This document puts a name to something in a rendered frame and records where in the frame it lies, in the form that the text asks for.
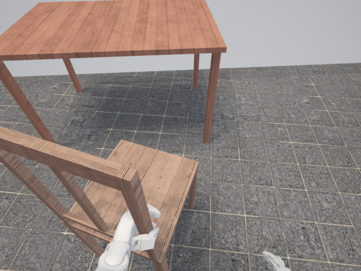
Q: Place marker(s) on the robot left forearm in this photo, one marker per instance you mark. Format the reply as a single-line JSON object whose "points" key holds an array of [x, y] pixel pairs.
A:
{"points": [[115, 257]]}

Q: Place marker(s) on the table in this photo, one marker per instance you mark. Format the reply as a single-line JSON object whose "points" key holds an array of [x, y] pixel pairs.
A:
{"points": [[93, 29]]}

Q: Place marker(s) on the chair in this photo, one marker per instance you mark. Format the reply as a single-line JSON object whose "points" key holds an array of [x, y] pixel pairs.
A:
{"points": [[129, 179]]}

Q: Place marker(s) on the left robot hand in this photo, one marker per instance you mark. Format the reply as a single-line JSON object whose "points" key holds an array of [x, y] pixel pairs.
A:
{"points": [[126, 229]]}

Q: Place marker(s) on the right robot hand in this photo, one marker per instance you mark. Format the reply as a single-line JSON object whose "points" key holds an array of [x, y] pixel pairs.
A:
{"points": [[276, 263]]}

